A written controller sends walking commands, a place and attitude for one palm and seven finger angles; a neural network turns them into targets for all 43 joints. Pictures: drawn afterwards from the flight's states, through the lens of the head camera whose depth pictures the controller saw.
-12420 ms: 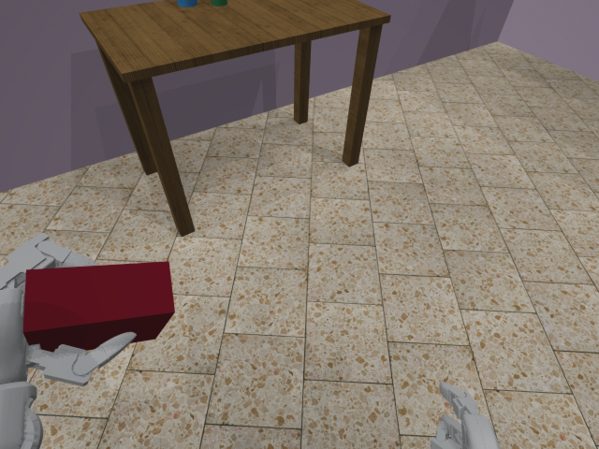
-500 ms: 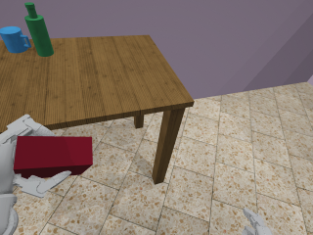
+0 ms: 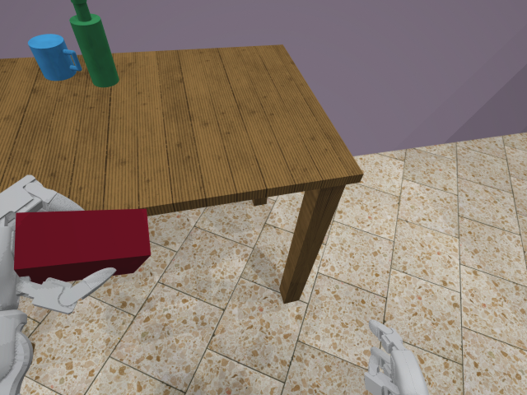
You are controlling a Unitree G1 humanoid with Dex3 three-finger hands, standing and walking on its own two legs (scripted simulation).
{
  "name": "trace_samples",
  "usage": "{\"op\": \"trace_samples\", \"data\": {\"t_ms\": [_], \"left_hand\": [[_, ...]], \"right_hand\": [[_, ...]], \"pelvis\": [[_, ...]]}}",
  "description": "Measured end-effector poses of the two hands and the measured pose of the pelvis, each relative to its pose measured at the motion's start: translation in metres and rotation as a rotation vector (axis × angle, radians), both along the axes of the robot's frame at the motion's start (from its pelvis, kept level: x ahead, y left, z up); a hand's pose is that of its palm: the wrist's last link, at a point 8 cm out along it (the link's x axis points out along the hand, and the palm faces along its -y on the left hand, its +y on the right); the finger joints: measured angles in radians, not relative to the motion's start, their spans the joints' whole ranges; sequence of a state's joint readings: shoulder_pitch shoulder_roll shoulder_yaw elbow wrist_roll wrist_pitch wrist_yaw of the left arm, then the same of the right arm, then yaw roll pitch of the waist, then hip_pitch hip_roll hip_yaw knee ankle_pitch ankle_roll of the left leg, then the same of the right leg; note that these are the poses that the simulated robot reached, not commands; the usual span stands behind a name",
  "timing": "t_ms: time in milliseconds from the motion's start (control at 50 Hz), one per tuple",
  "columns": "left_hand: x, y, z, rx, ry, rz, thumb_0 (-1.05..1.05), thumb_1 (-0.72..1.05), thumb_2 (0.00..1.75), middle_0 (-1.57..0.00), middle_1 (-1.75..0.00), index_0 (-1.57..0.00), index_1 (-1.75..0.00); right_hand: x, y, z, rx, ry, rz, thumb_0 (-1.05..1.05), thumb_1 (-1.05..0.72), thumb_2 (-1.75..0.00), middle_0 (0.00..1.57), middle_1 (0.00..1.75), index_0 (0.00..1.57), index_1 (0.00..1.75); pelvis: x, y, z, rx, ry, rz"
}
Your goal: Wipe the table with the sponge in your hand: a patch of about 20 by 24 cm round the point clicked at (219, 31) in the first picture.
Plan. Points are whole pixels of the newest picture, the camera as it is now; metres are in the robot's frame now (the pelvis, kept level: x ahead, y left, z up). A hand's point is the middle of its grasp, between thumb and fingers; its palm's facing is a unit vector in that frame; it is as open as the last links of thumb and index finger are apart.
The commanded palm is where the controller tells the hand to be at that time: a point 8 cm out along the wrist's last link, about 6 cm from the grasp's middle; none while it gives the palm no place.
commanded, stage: come to a stop and stand still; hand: left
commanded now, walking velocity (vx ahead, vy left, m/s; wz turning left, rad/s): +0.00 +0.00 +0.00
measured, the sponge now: (104, 246) +0.24 +0.23 +0.14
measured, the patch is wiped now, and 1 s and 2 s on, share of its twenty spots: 0.00 0.00 0.00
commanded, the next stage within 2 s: look again from close up in 0.48 s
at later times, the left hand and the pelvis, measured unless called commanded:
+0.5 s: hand (88, 242) +0.23 +0.24 +0.16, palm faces +0.40 -0.85 -0.35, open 9.6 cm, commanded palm +0.18 +0.27 +0.17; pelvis +0.02 -0.01 +0.00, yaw +0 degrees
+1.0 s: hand (75, 256) +0.22 +0.24 +0.15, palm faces +0.39 -0.85 -0.35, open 9.6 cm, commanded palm +0.16 +0.28 +0.17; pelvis +0.01 -0.01 +0.00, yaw +1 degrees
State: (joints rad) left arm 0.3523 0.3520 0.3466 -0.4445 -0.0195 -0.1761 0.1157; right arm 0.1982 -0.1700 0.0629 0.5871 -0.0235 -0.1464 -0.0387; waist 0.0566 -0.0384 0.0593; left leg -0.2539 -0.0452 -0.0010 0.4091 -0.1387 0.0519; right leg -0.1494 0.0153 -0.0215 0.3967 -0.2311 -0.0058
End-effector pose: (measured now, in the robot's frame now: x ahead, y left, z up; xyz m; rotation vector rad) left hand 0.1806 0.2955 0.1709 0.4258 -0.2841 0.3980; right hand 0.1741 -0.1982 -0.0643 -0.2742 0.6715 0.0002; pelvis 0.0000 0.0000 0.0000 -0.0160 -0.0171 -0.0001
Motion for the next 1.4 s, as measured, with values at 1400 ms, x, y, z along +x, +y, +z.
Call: {"op": "trace_samples", "data": {"t_ms": [1400], "left_hand": [[0.042, 0.009, -0.004, 0.051, 0.033, -0.070, -0.01, -0.45, 1.01, -0.80, -1.35, -0.80, -1.35]], "right_hand": [[0.001, -0.010, -0.016, -0.001, 0.030, -0.160, 0.01, -0.91, -0.90, 0.20, 0.30, 0.20, 0.30]], "pelvis": [[0.030, 0.025, -0.010, 0.017, 0.011, -0.051]]}}
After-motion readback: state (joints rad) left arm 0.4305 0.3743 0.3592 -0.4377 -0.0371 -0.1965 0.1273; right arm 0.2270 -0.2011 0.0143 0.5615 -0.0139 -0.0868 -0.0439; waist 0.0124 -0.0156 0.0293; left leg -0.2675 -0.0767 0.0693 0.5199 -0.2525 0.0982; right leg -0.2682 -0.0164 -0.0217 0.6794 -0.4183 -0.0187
